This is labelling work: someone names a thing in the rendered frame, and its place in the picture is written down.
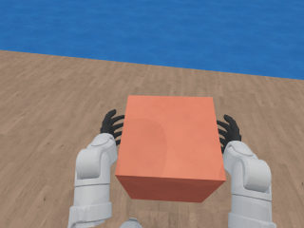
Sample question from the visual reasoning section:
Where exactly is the right robot hand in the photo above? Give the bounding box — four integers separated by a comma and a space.
217, 114, 242, 154

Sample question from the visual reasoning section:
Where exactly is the left robot forearm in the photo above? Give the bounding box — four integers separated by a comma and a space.
67, 133, 118, 228

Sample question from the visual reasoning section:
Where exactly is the left robot hand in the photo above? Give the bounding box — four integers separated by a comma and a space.
100, 109, 125, 146

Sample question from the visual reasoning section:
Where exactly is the carton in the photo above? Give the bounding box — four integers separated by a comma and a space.
115, 95, 226, 203

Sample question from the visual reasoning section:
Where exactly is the left robot shin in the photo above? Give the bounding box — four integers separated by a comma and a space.
128, 218, 139, 223

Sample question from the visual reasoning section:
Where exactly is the right robot forearm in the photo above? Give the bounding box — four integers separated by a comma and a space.
222, 141, 276, 228

